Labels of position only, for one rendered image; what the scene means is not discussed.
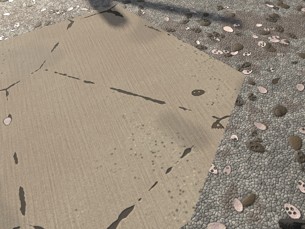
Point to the right robot hand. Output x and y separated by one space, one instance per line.
292 223

